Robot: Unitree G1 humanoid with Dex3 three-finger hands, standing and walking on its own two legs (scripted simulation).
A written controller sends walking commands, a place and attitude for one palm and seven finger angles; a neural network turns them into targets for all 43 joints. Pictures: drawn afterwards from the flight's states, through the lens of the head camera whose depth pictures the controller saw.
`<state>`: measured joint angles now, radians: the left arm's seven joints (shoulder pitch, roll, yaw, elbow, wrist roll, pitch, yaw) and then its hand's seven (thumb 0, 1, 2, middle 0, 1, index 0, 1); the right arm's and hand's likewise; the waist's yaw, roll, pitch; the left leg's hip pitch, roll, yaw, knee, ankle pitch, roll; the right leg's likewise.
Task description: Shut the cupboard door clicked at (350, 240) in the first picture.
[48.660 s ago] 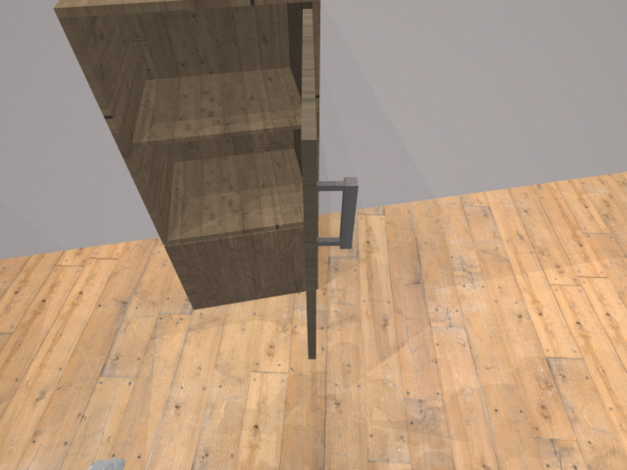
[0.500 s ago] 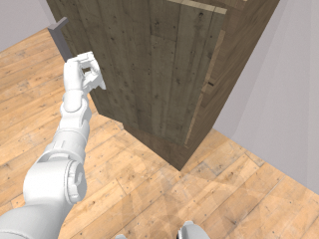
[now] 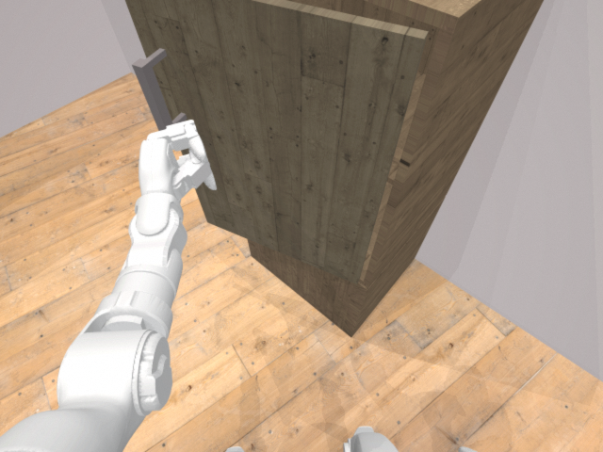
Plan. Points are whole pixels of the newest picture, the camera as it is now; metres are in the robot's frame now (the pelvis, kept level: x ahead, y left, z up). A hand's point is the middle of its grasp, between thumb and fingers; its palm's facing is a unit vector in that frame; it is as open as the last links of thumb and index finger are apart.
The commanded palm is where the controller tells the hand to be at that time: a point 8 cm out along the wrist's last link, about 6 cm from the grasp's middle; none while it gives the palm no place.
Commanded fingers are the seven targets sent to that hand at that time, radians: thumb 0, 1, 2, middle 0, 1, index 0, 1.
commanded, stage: draw the hand back to the body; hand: left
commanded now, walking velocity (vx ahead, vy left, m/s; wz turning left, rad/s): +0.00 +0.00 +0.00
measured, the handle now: (163, 95) +0.65 +0.20 +0.09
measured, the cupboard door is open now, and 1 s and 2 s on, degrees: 16 16 16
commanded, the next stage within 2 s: step back with the hand held close in 1.46 s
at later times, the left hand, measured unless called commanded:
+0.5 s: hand (117, 235) +0.33 +0.18 +0.15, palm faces +0.14 -0.98 -0.16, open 3.1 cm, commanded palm +0.29 +0.23 +0.16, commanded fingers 0.00 0.90 0.90 -0.97 -1.14 -0.97 -1.14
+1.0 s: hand out of the picture +0.24 +0.27 +0.19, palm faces +0.46 -0.81 -0.37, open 5.4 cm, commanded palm +0.18 +0.30 +0.21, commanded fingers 0.00 0.90 0.90 -0.28 -0.39 -0.28 -0.39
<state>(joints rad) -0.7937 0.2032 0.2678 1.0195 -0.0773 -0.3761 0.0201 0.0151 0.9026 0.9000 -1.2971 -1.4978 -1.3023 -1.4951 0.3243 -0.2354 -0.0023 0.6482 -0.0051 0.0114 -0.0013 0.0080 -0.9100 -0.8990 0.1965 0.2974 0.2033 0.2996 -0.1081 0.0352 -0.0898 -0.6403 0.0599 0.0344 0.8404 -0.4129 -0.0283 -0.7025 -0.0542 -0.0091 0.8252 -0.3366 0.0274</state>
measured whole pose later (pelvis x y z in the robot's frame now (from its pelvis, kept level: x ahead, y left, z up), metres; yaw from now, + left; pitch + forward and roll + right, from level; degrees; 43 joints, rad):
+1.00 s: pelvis +0.04 +0.00 +0.04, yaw +2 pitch -4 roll +0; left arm 0.36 0.31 0.29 -0.28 -0.05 -0.03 0.09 0.01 0.90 0.90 -0.55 -0.67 -0.55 -0.67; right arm 0.21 -0.21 0.03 0.63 0.00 -0.05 -0.09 0.01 -0.91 -0.90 0.20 0.30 0.20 0.30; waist 0.06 0.08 0.00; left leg -0.05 0.04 0.02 0.42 -0.29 -0.02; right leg -0.11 -0.07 -0.05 0.43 -0.24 0.04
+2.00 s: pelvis -0.02 +0.02 +0.04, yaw +1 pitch -1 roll +0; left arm 0.52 0.41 0.42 -0.44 -0.05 -0.16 0.15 0.01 0.89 0.90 -0.21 -0.30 -0.21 -0.30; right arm 0.18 -0.22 -0.01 0.56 0.01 0.02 -0.10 0.02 -0.91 -0.90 0.20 0.30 0.20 0.30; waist 0.01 0.02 0.02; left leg -0.26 0.01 0.04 0.53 -0.26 0.01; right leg -0.30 -0.09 -0.02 0.49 -0.17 0.06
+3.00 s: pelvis -0.12 +0.02 +0.02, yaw +7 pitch +1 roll -3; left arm 0.50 0.43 0.48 -0.51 -0.01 -0.28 0.17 0.01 0.89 0.90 -0.21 -0.30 -0.22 -0.30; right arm 0.19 -0.19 -0.03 0.63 -0.01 -0.07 -0.09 0.01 -0.91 -0.90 0.20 0.30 0.20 0.30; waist -0.02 0.01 0.00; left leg -0.47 0.03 -0.03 0.66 -0.19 0.03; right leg -0.48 0.06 0.06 0.82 -0.31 0.03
